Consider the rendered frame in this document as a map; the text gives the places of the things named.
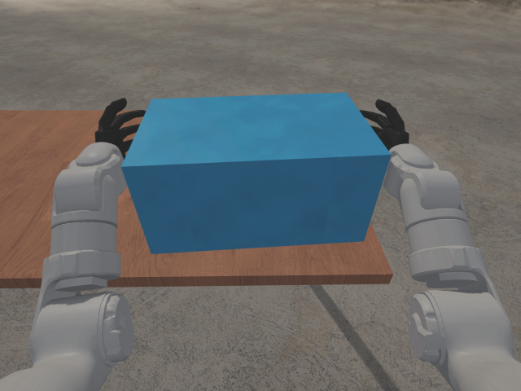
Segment robot right hand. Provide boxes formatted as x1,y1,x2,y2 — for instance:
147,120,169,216
359,99,409,150

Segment robot right upper arm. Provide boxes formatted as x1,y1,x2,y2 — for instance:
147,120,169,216
409,290,521,391

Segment left robot forearm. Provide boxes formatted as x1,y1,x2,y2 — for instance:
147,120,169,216
29,142,127,365

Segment table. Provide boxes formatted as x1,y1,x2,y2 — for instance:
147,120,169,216
0,110,393,288

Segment right robot forearm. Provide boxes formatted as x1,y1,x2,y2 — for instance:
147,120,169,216
383,143,514,355

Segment robot left upper arm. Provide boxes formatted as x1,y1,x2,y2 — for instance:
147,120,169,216
0,291,135,391

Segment robot left hand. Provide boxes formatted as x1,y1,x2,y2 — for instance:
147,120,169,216
95,98,146,159

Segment carton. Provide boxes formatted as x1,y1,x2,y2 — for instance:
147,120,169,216
121,93,391,254

